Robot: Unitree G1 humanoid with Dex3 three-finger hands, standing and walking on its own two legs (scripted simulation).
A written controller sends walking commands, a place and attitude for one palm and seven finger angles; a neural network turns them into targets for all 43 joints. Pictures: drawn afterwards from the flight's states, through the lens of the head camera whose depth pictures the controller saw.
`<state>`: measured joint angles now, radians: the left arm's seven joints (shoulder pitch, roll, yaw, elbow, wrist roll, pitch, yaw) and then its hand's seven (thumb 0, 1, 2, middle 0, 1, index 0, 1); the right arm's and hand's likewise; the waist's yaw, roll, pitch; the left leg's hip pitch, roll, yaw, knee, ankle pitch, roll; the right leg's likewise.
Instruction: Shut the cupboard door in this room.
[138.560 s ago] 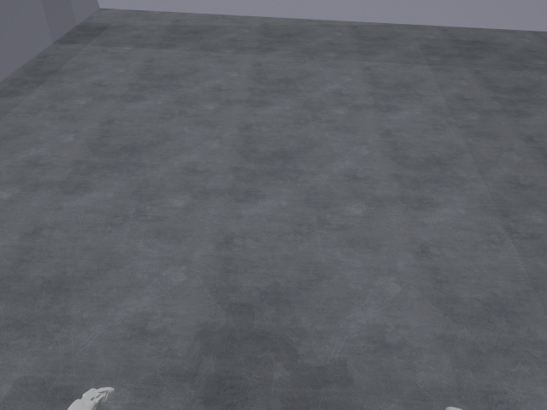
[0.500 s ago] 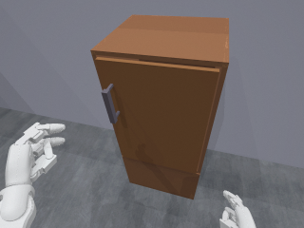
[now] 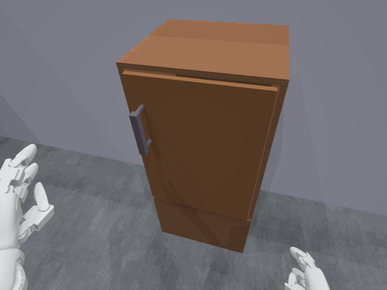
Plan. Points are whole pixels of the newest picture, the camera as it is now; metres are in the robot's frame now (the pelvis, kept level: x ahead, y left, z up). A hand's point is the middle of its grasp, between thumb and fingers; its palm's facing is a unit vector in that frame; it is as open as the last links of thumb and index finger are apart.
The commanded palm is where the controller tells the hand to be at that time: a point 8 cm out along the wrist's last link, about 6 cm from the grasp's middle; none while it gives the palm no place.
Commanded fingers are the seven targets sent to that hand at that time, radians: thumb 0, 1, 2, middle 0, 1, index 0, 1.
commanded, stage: draw the hand back to the body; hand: left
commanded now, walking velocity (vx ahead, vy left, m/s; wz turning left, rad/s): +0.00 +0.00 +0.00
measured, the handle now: (142, 130) +0.54 +0.24 +0.02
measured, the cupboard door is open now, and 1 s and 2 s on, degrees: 0 0 0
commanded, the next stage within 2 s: step back with the hand held close in 0.04 s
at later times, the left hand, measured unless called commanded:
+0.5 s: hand (43, 205) +0.19 +0.27 +0.15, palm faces +0.37 -0.78 -0.50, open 7.4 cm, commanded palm +0.13 +0.32 +0.17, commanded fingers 0.00 0.90 0.90 -0.20 -0.30 -0.20 -0.30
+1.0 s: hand out of the picture +0.09 +0.28 +0.17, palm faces +0.54 -0.72 -0.43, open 7.4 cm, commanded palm +0.02 +0.32 +0.17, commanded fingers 0.00 0.90 0.90 -0.20 -0.30 -0.20 -0.30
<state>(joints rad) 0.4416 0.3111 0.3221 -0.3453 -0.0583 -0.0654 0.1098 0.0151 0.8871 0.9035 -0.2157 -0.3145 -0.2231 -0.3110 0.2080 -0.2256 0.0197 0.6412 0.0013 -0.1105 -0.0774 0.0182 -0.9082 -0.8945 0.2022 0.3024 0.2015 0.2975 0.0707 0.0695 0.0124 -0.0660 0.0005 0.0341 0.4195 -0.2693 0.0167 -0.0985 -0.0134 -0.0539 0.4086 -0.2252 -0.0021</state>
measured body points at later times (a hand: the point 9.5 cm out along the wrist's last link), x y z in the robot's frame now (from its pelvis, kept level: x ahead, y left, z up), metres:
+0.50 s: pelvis -0.02 +0.02 -0.01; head -0.01 +0.01 +0.44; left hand +0.17 +0.31 +0.18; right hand +0.15 -0.24 -0.09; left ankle -0.02 +0.11 -0.74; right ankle +0.00 -0.12 -0.74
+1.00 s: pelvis -0.10 +0.01 -0.03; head -0.11 +0.01 +0.42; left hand +0.05 +0.32 +0.19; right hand +0.06 -0.23 -0.11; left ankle -0.02 +0.11 -0.74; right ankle +0.00 -0.11 -0.74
